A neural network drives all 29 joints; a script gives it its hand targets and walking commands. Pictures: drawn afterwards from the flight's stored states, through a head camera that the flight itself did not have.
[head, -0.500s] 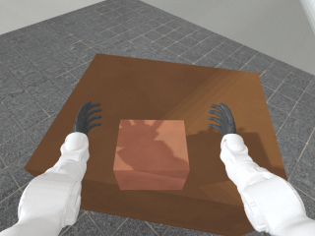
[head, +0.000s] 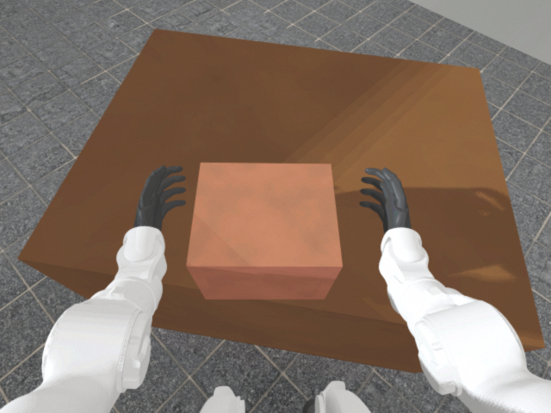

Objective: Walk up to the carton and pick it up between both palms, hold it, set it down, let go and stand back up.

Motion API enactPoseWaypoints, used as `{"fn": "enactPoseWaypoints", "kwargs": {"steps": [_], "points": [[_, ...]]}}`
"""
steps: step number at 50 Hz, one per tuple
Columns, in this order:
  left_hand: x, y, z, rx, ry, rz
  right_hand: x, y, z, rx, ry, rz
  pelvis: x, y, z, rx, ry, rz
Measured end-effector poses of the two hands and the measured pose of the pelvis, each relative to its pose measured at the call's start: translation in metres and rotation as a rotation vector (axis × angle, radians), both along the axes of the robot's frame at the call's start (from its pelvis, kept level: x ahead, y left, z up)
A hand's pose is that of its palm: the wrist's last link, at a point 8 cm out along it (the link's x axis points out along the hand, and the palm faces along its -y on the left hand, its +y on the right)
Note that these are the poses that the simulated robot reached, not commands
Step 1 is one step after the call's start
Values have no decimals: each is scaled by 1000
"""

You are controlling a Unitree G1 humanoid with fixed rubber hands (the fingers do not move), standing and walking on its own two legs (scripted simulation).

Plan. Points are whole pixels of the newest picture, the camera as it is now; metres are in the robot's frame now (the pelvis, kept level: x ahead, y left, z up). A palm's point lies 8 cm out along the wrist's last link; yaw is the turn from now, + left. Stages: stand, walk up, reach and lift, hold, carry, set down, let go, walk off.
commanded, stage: reach and lift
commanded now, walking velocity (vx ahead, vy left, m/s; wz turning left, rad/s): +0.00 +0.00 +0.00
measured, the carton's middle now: (265, 234) +0.41 +0.03 -0.05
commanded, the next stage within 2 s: none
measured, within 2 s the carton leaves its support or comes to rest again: neither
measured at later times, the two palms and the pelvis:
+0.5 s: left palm (173, 222) +0.42 +0.17 -0.01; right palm (365, 227) +0.41 -0.13 -0.02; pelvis +0.00 +0.00 +0.00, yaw -1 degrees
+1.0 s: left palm (172, 234) +0.40 +0.17 -0.01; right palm (366, 239) +0.39 -0.13 -0.02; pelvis +0.02 +0.01 +0.02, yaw -1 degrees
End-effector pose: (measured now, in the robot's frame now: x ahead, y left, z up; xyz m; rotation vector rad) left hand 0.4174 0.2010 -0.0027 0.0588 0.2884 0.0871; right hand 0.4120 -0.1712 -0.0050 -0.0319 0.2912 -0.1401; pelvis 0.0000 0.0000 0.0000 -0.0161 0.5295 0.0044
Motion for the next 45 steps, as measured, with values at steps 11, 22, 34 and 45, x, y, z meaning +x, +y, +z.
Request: {"fn": "enactPoseWaypoints", "kwargs": {"steps": [11,22,34,45], "points": [[-1,-9,-10,-12,-12,-1,6,5,-7,7,-15,15,4,0,-3,0,18,-9],[1,-31,-9,-50,-36,-13,-1,43,-12,48,-26,23,3,1,-2,-7,-2,-8],[-19,-32,-8,-33,-35,-11,-23,45,-12,44,-27,-33,7,11,15,-23,-60,-4],[-21,-32,-9,-33,-34,-7,-26,45,-11,33,-17,-30,16,14,21,-25,-67,-1]]}}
